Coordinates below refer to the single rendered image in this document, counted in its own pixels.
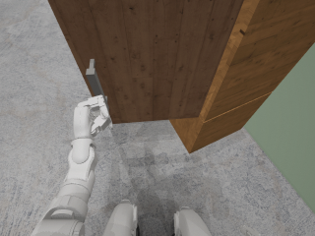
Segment right robot thigh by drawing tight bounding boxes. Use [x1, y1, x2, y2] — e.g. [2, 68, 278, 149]
[173, 209, 212, 236]

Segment right robot hand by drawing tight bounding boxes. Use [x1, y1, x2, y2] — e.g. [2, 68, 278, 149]
[239, 224, 261, 236]

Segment cupboard door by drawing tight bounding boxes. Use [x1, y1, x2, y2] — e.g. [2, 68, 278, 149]
[47, 0, 244, 124]

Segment robot thigh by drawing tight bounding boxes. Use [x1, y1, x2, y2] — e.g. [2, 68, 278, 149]
[173, 209, 212, 236]
[102, 203, 138, 236]

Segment left robot thigh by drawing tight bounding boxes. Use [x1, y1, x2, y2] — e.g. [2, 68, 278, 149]
[102, 203, 138, 236]

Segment left robot upper arm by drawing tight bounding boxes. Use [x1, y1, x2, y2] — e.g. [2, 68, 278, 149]
[32, 219, 86, 236]

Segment handle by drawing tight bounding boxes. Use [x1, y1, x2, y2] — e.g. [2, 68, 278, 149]
[86, 59, 109, 111]

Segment left robot hand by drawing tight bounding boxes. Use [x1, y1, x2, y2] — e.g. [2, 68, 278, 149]
[73, 95, 113, 141]

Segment robot left forearm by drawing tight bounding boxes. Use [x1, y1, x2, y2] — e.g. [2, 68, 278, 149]
[31, 138, 98, 236]

